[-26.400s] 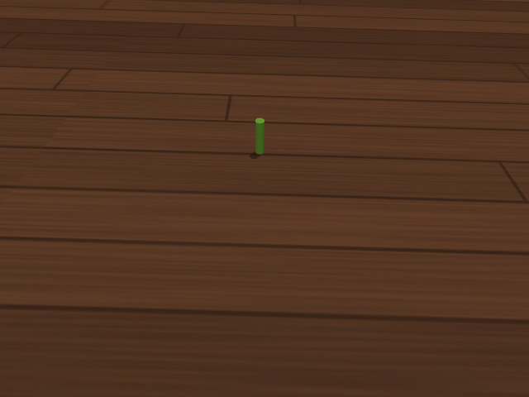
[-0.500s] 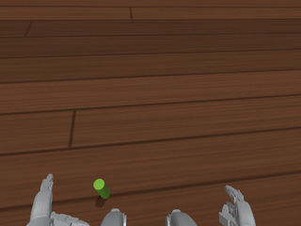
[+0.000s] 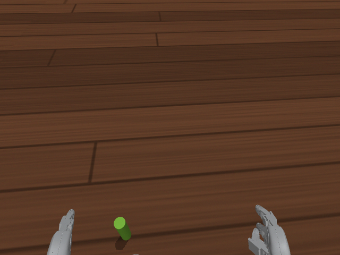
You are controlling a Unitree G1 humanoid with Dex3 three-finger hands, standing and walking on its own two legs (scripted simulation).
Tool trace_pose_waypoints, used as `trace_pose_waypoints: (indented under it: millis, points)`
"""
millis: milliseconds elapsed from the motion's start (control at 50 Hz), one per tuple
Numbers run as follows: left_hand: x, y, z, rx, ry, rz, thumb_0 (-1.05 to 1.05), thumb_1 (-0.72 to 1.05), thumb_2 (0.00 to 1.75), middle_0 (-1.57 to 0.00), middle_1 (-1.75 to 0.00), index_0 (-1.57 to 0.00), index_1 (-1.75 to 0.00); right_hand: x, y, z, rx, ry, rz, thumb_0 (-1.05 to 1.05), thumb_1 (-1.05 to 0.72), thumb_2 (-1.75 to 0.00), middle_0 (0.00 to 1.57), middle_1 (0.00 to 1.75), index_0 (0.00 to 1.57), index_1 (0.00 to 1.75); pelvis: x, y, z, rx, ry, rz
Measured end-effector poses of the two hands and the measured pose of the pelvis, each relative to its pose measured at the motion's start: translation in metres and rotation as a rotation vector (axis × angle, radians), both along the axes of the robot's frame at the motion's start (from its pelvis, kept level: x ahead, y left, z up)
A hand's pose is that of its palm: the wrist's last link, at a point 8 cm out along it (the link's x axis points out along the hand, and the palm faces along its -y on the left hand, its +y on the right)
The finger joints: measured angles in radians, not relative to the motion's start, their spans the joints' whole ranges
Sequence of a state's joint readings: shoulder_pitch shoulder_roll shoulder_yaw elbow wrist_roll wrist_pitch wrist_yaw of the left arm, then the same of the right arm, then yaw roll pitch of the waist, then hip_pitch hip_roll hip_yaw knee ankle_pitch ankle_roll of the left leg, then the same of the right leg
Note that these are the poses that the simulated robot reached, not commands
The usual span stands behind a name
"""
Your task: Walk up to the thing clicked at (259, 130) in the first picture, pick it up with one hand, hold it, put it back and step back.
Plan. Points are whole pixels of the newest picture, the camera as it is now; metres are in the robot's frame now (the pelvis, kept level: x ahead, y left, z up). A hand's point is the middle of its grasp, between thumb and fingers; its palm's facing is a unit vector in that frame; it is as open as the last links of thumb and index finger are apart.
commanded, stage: home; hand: left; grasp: from the side
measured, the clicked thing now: (123, 229) +0.34 +0.21 -0.61
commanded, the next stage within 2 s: stand in 1.48 s
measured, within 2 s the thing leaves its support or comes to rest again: neither
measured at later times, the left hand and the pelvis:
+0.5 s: hand (93, 249) +0.17 +0.17 -0.06, palm faces +0.09 -0.95 -0.29, open 17.6 cm; pelvis +0.00 -0.01 +0.00, yaw +0 degrees
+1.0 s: hand (92, 249) +0.17 +0.18 -0.05, palm faces +0.09 -0.96 -0.28, open 17.6 cm; pelvis +0.00 +0.00 +0.00, yaw +0 degrees
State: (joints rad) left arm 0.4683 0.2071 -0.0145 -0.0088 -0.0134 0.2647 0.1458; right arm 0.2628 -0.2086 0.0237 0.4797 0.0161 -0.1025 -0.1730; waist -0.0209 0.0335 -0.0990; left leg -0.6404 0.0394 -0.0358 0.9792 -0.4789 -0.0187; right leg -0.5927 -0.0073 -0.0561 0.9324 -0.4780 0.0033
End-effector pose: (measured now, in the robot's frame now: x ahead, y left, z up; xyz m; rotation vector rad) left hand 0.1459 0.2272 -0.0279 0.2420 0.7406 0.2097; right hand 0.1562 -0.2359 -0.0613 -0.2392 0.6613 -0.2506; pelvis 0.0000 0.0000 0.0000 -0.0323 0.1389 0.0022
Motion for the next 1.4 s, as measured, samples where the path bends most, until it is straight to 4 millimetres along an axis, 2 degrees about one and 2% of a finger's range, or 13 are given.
trace_pose_waypoints:
  millis: [340,1400]
  points:
    - [0.002,-0.007,0.001,-0.004,0.001,-0.014,-0.01,-0.56,0.05,-0.05,-0.05,-0.05,-0.05,-0.013,-0.009,-0.004,0.006,0.027,-0.022,0.01,-0.9,-0.9,0.21,0.3,0.2,0.3,0.0,-0.005,0.002,0.005,-0.005,-0.004]
    - [0.002,-0.005,0.002,-0.011,0.001,-0.009,-0.01,-0.57,0.04,-0.05,-0.05,-0.05,-0.05,-0.011,-0.003,-0.002,0.004,0.015,-0.014,0.01,-0.9,-0.9,0.21,0.3,0.2,0.3,0.0,-0.003,0.004,0.004,-0.014,-0.005]
